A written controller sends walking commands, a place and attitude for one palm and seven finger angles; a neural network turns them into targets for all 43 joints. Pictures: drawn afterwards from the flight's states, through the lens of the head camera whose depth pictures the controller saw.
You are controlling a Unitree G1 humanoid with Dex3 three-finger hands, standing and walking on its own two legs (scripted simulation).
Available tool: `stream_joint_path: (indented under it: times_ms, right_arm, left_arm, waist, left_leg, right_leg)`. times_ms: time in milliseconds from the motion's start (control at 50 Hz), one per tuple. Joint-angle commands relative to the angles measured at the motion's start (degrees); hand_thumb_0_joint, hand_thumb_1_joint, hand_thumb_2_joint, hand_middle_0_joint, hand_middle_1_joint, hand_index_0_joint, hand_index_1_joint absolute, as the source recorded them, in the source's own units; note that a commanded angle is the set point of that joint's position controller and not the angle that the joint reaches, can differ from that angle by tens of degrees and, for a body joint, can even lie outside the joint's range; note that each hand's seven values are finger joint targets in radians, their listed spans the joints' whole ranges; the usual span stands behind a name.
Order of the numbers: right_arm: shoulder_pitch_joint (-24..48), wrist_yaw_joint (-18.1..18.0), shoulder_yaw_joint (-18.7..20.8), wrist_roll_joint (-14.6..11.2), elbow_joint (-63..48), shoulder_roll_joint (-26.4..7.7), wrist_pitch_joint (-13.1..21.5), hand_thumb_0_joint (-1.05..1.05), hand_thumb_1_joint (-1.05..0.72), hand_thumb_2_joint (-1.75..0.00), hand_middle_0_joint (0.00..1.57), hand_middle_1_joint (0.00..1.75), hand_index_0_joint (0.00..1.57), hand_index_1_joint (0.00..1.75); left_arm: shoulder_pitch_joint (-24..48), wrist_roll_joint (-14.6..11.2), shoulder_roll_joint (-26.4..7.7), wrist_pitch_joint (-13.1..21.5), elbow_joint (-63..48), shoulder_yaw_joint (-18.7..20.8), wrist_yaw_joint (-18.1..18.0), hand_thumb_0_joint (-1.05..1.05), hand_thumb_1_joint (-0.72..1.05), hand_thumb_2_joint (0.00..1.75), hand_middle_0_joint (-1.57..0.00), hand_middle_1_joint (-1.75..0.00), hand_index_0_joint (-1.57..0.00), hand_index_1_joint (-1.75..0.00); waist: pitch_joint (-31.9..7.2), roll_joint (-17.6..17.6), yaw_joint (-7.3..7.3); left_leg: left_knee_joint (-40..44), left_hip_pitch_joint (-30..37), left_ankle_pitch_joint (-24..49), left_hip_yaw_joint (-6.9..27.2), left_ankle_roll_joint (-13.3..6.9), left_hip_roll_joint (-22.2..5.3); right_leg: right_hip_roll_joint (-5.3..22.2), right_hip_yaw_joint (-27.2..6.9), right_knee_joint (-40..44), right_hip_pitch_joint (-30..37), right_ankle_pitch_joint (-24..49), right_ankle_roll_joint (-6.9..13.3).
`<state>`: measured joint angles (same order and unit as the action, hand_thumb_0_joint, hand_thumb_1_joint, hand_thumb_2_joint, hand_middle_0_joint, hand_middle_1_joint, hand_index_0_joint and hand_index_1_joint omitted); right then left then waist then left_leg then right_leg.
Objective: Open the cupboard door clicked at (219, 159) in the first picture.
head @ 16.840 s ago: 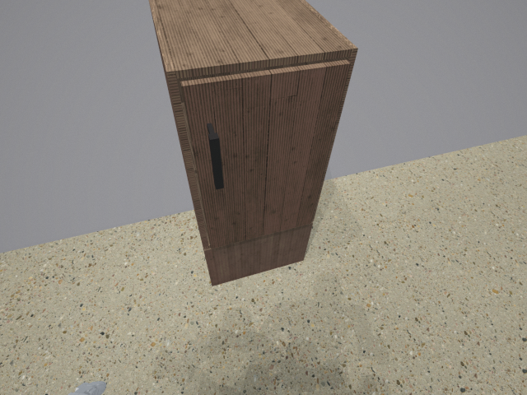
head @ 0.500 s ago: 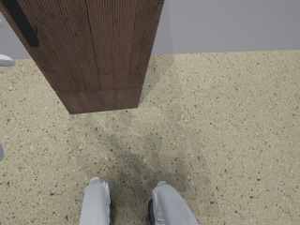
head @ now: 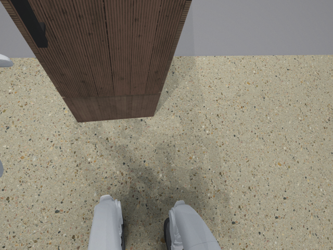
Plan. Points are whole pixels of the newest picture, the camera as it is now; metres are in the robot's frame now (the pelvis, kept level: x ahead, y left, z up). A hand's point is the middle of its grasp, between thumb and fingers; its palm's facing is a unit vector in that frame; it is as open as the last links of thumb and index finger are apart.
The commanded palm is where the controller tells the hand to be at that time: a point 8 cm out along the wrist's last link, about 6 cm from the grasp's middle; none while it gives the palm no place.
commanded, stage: move the hooked fingers beside the handle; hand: left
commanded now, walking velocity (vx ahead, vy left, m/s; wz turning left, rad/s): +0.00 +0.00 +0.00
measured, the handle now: (28, 7) +0.59 +0.25 +0.09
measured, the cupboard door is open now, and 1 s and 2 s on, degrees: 0 0 0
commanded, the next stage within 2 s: slide the fingers in behind the handle in 0.42 s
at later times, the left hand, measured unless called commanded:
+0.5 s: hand out of the picture +0.53 +0.31 +0.09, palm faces +0.11 -0.99 -0.02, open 14.0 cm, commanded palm +0.53 +0.32 +0.08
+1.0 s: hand (4, 29) +0.53 +0.28 +0.09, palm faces +0.10 -0.99 +0.00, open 14.0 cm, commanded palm +0.53 +0.29 +0.08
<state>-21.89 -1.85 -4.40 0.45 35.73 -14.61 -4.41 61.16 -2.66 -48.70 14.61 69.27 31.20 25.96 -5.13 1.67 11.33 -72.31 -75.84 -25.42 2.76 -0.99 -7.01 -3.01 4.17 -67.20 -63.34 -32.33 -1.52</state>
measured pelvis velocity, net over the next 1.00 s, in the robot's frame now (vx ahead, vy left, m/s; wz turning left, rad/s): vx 0.00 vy -0.01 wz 0.00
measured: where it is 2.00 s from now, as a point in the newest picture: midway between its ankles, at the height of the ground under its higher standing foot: (145, 244)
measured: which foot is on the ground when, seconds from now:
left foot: down 0.00-1.00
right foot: down 0.00-1.00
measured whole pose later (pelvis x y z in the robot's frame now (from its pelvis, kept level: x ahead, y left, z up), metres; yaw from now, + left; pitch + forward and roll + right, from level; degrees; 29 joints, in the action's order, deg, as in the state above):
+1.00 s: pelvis +0.00 -0.01 +0.00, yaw +0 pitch +28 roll -8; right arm -21.4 -1.7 -4.2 0.5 35.9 -14.9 -3.4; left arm 61.2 -3.0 -45.1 15.7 70.3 29.4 22.0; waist -5.6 2.3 11.9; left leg -72.9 -75.7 -25.4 2.9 -0.5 -7.2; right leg -3.3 4.1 -68.4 -63.6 -32.6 -1.1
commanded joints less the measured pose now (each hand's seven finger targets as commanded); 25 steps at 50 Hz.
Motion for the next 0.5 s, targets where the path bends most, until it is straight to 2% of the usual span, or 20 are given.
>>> stream_joint_path:
  times_ms: [0, 20, 40, 80, 120, 140, 180, 200, 220, 260, 300, 360, 380, 400, 420, 480]
  right_arm:
    - [-11.90, -0.87, 5.04, 0.30, -1.10, -13.25, 0.54, 0.00, -0.90, -0.90, 0.20, 0.30, 0.20, 0.30]
    - [-12.03, -0.91, 5.00, 0.29, -1.16, -13.32, 0.45, 0.00, -0.90, -0.90, 0.20, 0.30, 0.20, 0.30]
    - [-12.04, -0.80, 4.96, 0.38, -1.38, -13.25, 0.48, 0.00, -0.90, -0.90, 0.20, 0.30, 0.20, 0.30]
    - [-11.45, -0.64, 4.81, 0.36, -1.75, -13.02, 0.44, 0.00, -0.90, -0.90, 0.20, 0.30, 0.20, 0.30]
    - [-11.07, -0.80, 4.43, 0.26, -2.23, -13.20, 0.36, 0.00, -0.90, -0.90, 0.20, 0.30, 0.20, 0.30]
    - [-10.79, -0.81, 4.25, 0.26, -2.57, -13.19, 0.46, 0.00, -0.90, -0.90, 0.20, 0.30, 0.20, 0.30]
    - [-10.49, -0.93, 4.16, 0.29, -2.87, -13.33, 0.31, 0.00, -0.90, -0.90, 0.20, 0.30, 0.20, 0.30]
    - [-10.25, -0.89, 4.09, 0.23, -3.15, -13.30, 0.40, 0.00, -0.90, -0.90, 0.20, 0.30, 0.20, 0.30]
    - [-10.11, -0.98, 4.05, 0.15, -3.24, -13.38, 0.37, 0.00, -0.90, -0.90, 0.20, 0.30, 0.20, 0.30]
    - [-9.78, -1.00, 3.91, -0.02, -3.20, -13.36, 0.35, 0.00, -0.90, -0.90, 0.20, 0.30, 0.20, 0.30]
    - [-9.91, -1.13, 3.98, -0.20, -3.33, -13.53, 0.21, 0.00, -0.90, -0.90, 0.20, 0.30, 0.20, 0.30]
    - [-9.97, -1.33, 4.00, -0.34, -3.18, -13.57, 0.14, 0.00, -0.90, -0.90, 0.20, 0.30, 0.20, 0.30]
    - [-10.00, -1.42, 3.95, -0.34, -2.89, -13.54, 0.12, 0.00, -0.90, -0.90, 0.20, 0.30, 0.20, 0.30]
    - [-10.15, -1.45, 3.95, -0.39, -2.89, -13.53, 0.09, 0.00, -0.90, -0.90, 0.20, 0.30, 0.20, 0.30]
    - [-10.02, -1.53, 3.99, -0.47, -2.72, -13.44, 0.28, 0.00, -0.90, -0.90, 0.20, 0.30, 0.20, 0.30]
    - [-10.71, -1.73, 4.14, -0.22, -1.93, -13.54, 0.57, 0.00, -0.90, -0.90, 0.20, 0.30, 0.20, 0.30]
  left_arm:
    - [24.57, -1.65, -12.53, 3.82, -13.09, -1.48, -0.81, 0.00, -0.50, 0.30, -0.30, -1.20, -0.30, -1.20]
    - [23.25, -1.51, -13.47, 3.71, -12.30, -0.63, -1.19, 0.00, -0.50, 0.30, -0.30, -1.20, -0.30, -1.20]
    - [23.09, -1.50, -13.50, 4.14, -12.81, -0.39, -1.52, 0.00, -0.50, 0.30, -0.30, -1.20, -0.30, -1.20]
    - [22.27, -1.22, -11.99, 3.86, -10.75, -1.38, -2.25, 0.00, -0.50, 0.30, -0.30, -1.20, -0.30, -1.20]
    - [22.82, -0.89, -13.88, 4.04, -9.49, -0.77, -2.94, 0.00, -0.50, 0.30, -0.30, -1.20, -0.30, -1.20]
    - [23.21, -0.82, -15.12, 4.69, -9.83, 0.30, -3.13, 0.00, -0.50, 0.30, -0.30, -1.20, -0.30, -1.20]
    - [23.44, -0.29, -16.87, 5.56, -9.71, 0.93, -3.47, 0.00, -0.50, 0.30, -0.30, -1.20, -0.30, -1.20]
    - [23.30, -0.43, -16.70, 5.86, -9.62, 0.74, -3.35, 0.00, -0.50, 0.30, -0.30, -1.20, -0.30, -1.20]
    - [22.75, -0.35, -18.42, 6.18, -9.38, 1.96, -3.23, 0.00, -0.50, 0.30, -0.30, -1.20, -0.30, -1.20]
    - [23.52, -0.58, -18.00, 6.58, -8.70, 1.34, -2.56, 0.00, -0.50, 0.30, -0.30, -1.20, -0.30, -1.20]
    - [22.61, -0.58, -19.11, 6.39, -8.49, 1.95, -1.80, 0.00, -0.50, 0.30, -0.30, -1.20, -0.30, -1.20]
    - [22.22, -0.99, -19.03, 5.92, -8.21, 1.98, -0.72, 0.00, -0.50, 0.30, -0.30, -1.20, -0.30, -1.20]
    - [23.43, -1.13, -18.44, 5.72, -8.47, 1.09, -0.39, 0.00, -0.50, 0.30, -0.30, -1.20, -0.30, -1.20]
    - [22.91, -1.06, -18.10, 5.37, -8.13, 0.97, -0.28, 0.00, -0.50, 0.30, -0.30, -1.20, -0.30, -1.20]
    - [24.15, -1.30, -16.44, 5.07, -8.14, -0.55, -0.10, 0.00, -0.50, 0.30, -0.30, -1.20, -0.30, -1.20]
    - [25.91, -1.76, -16.88, 5.37, -9.95, 0.09, -0.19, 0.00, -0.50, 0.30, -0.30, -1.20, -0.30, -1.20]
  waist:
    - [-32.55, 18.37, 1.50]
    - [-32.05, 17.58, 1.09]
    - [-32.37, 19.35, 0.55]
    - [-30.55, 16.85, 1.13]
    - [-28.37, 15.62, 1.36]
    - [-28.66, 16.08, 0.93]
    - [-29.14, 15.66, 1.06]
    - [-29.69, 15.06, 1.11]
    - [-30.13, 14.88, 0.76]
    - [-30.39, 15.65, 1.14]
    - [-31.32, 15.23, 0.73]
    - [-32.66, 15.14, 0.72]
    - [-31.62, 15.43, 1.17]
    - [-31.63, 15.08, 1.03]
    - [-31.03, 14.82, 1.90]
    - [-33.08, 16.20, 1.76]
  left_leg:
    - [7.53, 48.37, 21.76, 5.26, -0.33, 1.52]
    - [7.82, 48.14, 22.17, 5.17, -0.26, 1.48]
    - [7.96, 49.26, 23.45, 5.32, -0.12, 1.56]
    - [7.73, 47.11, 22.19, 4.89, -0.26, 1.63]
    - [7.72, 43.79, 19.57, 4.05, -0.58, 1.79]
    - [7.34, 43.11, 19.74, 3.97, -0.60, 1.91]
    - [6.99, 42.65, 19.94, 3.73, -0.60, 1.75]
    - [6.68, 41.76, 19.62, 3.50, -0.77, 1.89]
    - [6.49, 41.13, 19.67, 3.24, -0.77, 1.82]
    - [5.82, 41.12, 20.06, 3.15, -0.78, 1.80]
    - [5.60, 40.41, 20.08, 3.04, -0.89, 1.84]
    - [5.11, 40.44, 20.73, 3.13, -0.99, 1.81]
    - [5.11, 40.38, 20.06, 3.24, -0.97, 1.70]
    - [5.13, 40.09, 19.46, 3.26, -0.98, 1.79]
    - [4.91, 39.50, 18.23, 3.22, -1.20, 1.71]
    - [4.75, 41.60, 19.26, 3.85, -1.07, 1.57]
  right_leg:
    - [-1.82, 0.97, 8.78, -6.37, 14.76, 3.10]
    - [-1.80, 1.06, 8.87, -5.48, 15.01, 3.18]
    - [-1.82, 0.98, 8.66, -5.80, 15.29, 3.43]
    - [-1.80, 1.02, 8.88, -5.60, 15.15, 3.13]
    - [-1.75, 0.62, 9.17, -4.31, 14.33, 2.97]
    - [-1.83, 0.52, 8.64, -4.15, 14.51, 3.18]
    - [-1.77, 0.40, 8.38, -3.53, 14.63, 3.02]
    - [-1.85, 0.18, 8.42, -2.76, 14.74, 2.89]
    - [-1.85, 0.10, 8.17, -1.96, 14.83, 2.87]
    - [-1.90, 0.00, 7.72, -2.78, 15.18, 2.85]
    - [-1.99, -0.12, 7.59, -1.77, 15.42, 2.76]
    - [-1.96, -0.10, 7.28, -1.98, 15.88, 2.69]
    - [-1.95, -0.05, 7.33, -2.76, 15.39, 2.63]
    - [-1.97, 0.03, 7.31, -2.92, 14.85, 2.64]
    - [-1.99, -0.16, 7.56, -3.78, 14.31, 2.52]
    - [-1.90, -0.03, 7.22, -4.53, 14.53, 2.69]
